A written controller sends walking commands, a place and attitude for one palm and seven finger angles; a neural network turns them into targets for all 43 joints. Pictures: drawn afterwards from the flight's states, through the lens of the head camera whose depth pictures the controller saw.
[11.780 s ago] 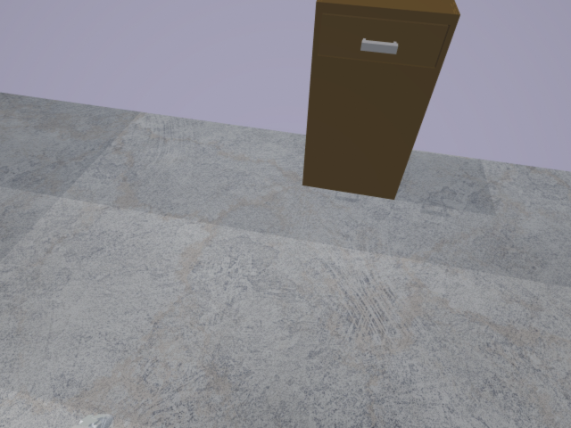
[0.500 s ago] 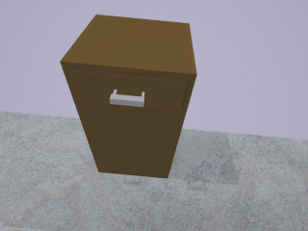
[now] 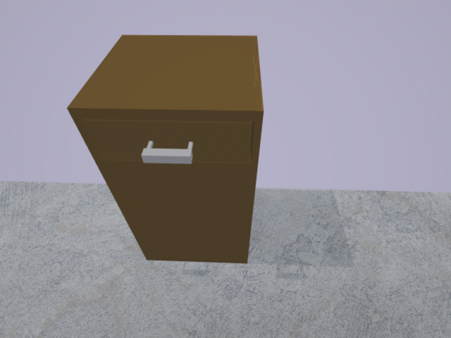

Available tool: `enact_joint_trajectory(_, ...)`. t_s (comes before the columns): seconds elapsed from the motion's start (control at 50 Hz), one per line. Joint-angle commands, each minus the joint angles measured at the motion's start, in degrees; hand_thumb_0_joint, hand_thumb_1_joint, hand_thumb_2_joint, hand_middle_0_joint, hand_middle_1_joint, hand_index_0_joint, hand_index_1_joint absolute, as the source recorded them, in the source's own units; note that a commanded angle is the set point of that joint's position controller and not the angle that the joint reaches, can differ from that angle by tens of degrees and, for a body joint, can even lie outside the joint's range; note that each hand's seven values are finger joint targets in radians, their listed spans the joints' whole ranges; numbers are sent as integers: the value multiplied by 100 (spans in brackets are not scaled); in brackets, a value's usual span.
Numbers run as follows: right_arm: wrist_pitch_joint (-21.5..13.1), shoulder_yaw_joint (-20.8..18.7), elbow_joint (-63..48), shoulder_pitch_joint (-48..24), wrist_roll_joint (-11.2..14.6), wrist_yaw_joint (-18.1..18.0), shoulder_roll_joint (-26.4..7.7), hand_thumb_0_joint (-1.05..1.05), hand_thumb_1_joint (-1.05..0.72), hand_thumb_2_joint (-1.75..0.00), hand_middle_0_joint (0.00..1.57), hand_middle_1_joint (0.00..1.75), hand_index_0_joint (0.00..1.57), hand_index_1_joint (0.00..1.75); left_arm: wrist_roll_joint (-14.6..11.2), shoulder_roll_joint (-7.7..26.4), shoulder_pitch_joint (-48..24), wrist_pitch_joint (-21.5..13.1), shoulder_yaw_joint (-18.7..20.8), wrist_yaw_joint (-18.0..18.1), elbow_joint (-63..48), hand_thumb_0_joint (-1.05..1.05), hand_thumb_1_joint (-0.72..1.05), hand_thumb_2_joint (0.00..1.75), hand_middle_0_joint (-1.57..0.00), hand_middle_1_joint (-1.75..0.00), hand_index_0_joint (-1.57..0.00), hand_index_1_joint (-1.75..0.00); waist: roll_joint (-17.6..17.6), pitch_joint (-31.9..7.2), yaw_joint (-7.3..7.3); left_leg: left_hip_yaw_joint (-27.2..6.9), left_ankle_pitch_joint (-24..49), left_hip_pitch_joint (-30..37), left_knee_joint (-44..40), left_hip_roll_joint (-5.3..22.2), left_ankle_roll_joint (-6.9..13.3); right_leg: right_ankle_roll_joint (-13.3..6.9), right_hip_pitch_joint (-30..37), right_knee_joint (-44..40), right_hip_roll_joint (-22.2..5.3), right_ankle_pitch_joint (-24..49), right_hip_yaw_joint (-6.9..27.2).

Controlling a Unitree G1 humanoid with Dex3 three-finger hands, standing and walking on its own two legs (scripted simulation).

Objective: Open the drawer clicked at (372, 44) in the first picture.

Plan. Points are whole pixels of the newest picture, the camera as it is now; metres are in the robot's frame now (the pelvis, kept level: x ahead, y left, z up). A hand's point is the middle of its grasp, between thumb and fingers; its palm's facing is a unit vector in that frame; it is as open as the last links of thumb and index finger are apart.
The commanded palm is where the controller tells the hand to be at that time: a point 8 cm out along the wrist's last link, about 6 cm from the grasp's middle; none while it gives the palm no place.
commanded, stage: come to a stop and stand still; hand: left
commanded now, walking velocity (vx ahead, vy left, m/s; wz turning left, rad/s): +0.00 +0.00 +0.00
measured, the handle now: (169, 150) +0.56 +0.17 -0.02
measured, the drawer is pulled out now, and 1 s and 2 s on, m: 0.00 0.00 0.00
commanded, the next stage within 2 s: look again from close up in 0.22 s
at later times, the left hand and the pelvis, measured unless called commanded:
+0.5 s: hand out of the picture +0.00 +0.18 -0.18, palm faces +0.05 -0.98 -0.20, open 7.4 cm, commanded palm none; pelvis +0.01 +0.01 -0.01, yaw +1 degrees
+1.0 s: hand out of the picture -0.01 +0.26 -0.18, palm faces +0.00 -0.98 -0.19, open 7.4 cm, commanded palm none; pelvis -0.03 +0.08 +0.00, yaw -1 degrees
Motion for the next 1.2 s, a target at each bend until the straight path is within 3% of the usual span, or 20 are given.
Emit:
enact_joint_trajectory(0.0,-71,-47,-64,345,12,-28,-308,0,-90,-90,20,30,20,30,-32,571,364,-99,79,6,-171,0,90,90,-20,-30,-20,-30,-180,597,79,-140,632,-46,-208,228,235,82,-524,-894,-831,800,766)
enact_joint_trajectory(0.08,-81,-49,-83,356,9,-43,-296,0,-90,-90,20,30,20,30,-31,554,435,-123,90,12,-186,0,90,90,-20,-30,-20,-30,-171,418,86,-128,755,17,-170,226,236,90,-360,-869,-859,1177,774)
enact_joint_trajectory(0.28,-86,-51,-116,316,9,-55,-314,0,-90,-90,20,30,20,30,-20,504,498,-134,98,25,-202,0,90,90,-20,-30,-20,-30,-188,410,95,-139,833,85,-165,238,236,102,-353,-821,-843,1357,728)
enact_joint_trajectory(0.3,-21,-165,-784,-2,-31,52,-874,0,-90,-90,20,30,20,30,118,1487,529,-224,61,36,-720,0,90,90,-20,-30,-20,-30,-927,1096,26,-383,292,-386,460,-1,265,332,-860,-911,-760,1309,913)
enact_joint_trajectory(0.32,-108,-152,-986,23,-71,21,-764,0,-90,-90,20,30,20,30,72,1000,374,-269,149,52,-671,0,90,90,-20,-30,-20,-30,-129,442,15,-233,18,-539,593,111,291,104,-646,-610,-1178,1012,1139)
enact_joint_trajectory(0.34,-149,-142,-960,140,-89,-7,-580,0,-90,-90,20,30,20,30,77,999,413,-306,132,63,-751,0,90,90,-20,-30,-20,-30,74,-204,21,-270,261,-439,822,-13,339,-4,-292,-516,-1182,1707,1244)
enact_joint_trajectory(0.36,-163,-135,-971,272,-63,-28,-511,0,-90,-90,20,30,20,30,78,936,495,-311,155,63,-781,0,90,90,-20,-30,-20,-30,-33,-543,27,-202,159,-540,944,-62,343,-53,19,-435,-1254,2146,1274)
enact_joint_trajectory(0.38,-174,-132,-1006,273,-55,-38,-508,0,-90,-90,20,30,20,30,87,925,543,-307,175,66,-801,0,90,90,-20,-30,-20,-30,-280,-542,63,-182,55,-732,1039,-95,356,-105,201,-306,-1285,2807,1248)
enact_joint_trajectory(0.4,-138,-85,-1065,286,-53,-18,-439,0,-90,-90,20,30,20,30,78,887,615,-284,131,72,-809,0,90,90,-20,-30,-20,-30,-747,-425,82,-116,-173,-872,1082,-105,389,-77,297,-243,-1309,3292,1214)
enact_joint_trajectory(0.44,-124,-129,-1130,221,-31,-31,-551,0,-90,-90,20,30,20,30,93,883,597,-232,156,76,-888,0,90,90,-20,-30,-20,-30,-744,-95,71,-111,-168,-908,1023,-57,430,-166,85,-125,-1286,3466,1045)
enact_joint_trajectory(0.52,-142,-106,-1063,269,-28,-11,-659,0,-90,-90,20,30,20,30,62,870,524,-136,126,68,-1045,0,90,90,-20,-30,-20,-30,-180,114,74,-181,1286,-415,560,150,456,31,-241,171,-811,2694,594)
enact_joint_trajectory(0.6,-151,-106,-1098,111,-37,1,-854,0,-90,-90,20,30,20,30,62,873,555,-66,105,64,-1111,0,90,90,-20,-30,-20,-30,149,147,152,-298,1828,-380,486,294,499,113,-296,204,-692,1803,519)
enact_joint_trajectory(0.74,-147,-81,-1120,-134,-37,54,-965,0,-90,-90,20,30,20,30,54,882,415,-7,59,33,-1141,0,90,90,-20,-30,-20,-30,116,398,186,-530,630,-726,-74,327,582,264,-367,6,-632,631,483)
enact_joint_trajectory(0.84,-154,-92,-1089,-121,-29,85,-1015,0,-90,-90,20,30,20,30,70,850,411,5,44,21,-1098,0,90,90,-20,-30,-20,-30,72,438,177,-692,-140,-851,-510,354,602,339,-323,-41,-641,464,417)
enact_joint_trajectory(0.94,-170,-107,-977,-41,-11,89,-1031,0,-90,-90,20,30,20,30,81,775,509,-2,27,19,-971,0,90,90,-20,-30,-20,-30,104,366,179,-781,-374,-777,-773,386,618,380,-268,-71,-678,534,362)
enact_joint_trajectory(1.0,-130,-166,-845,104,-18,61,-1139,0,-90,-90,20,30,20,30,131,696,571,48,25,-23,-876,0,90,90,-20,-30,-20,-30,196,475,102,-1117,-1635,-734,-1235,623,676,391,-553,180,-503,-95,168)
enact_joint_trajectory(1.06,-72,-278,-786,216,-54,-18,-1272,0,-90,-90,20,30,20,30,185,564,633,151,66,-96,-901,0,90,90,-20,-30,-20,-30,420,668,59,-1519,-2249,-699,-1512,1073,921,348,-1089,757,-387,-458,48)
enact_joint_trajectory(1.12,-79,-323,-726,390,-93,-78,-1307,0,-90,-90,20,30,20,30,186,484,549,204,120,-177,-997,0,90,90,-20,-30,-20,-30,430,540,-37,-1752,-1983,-331,-1517,1421,1237,280,-1630,1484,-472,-836,173)
enact_joint_trajectory(1.18,-115,-334,-646,423,-118,-104,-1235,0,-90,-90,20,30,20,30,163,371,471,182,166,-242,-1055,0,90,90,-20,-30,-20,-30,315,488,-48,-1482,-1242,-273,-1321,1451,1315,278,-1556,1251,-547,-764,206)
